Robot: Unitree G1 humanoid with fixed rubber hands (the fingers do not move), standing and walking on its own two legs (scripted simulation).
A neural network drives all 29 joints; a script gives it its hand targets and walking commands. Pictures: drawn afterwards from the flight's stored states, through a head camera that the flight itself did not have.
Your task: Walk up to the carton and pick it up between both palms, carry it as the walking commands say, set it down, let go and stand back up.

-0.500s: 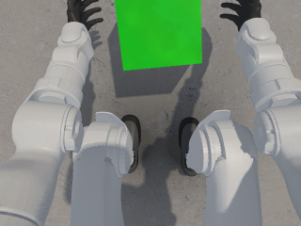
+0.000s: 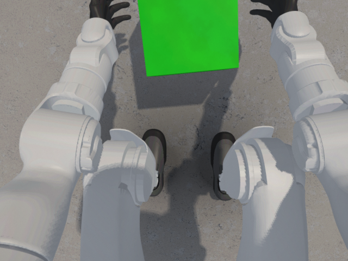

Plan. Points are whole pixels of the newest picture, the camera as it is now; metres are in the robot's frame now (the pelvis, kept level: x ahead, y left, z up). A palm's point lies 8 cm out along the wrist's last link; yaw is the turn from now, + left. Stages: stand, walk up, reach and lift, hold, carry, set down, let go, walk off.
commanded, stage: reach and lift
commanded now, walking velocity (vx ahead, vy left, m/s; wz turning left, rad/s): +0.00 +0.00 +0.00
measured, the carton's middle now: (188, 30) +0.51 -0.01 -0.28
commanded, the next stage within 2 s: none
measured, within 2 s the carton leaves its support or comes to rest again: leaves its support in 0.94 s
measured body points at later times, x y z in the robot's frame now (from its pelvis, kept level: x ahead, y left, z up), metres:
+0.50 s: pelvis +0.00 +0.00 +0.00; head +0.37 -0.02 +0.26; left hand +0.53 +0.14 -0.20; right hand +0.54 -0.15 -0.20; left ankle +0.12 +0.11 -0.32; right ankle +0.11 -0.11 -0.32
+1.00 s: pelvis +0.01 +0.00 +0.00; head +0.35 -0.02 +0.28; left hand +0.52 +0.13 -0.19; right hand +0.52 -0.15 -0.19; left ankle +0.12 +0.11 -0.32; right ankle +0.11 -0.11 -0.32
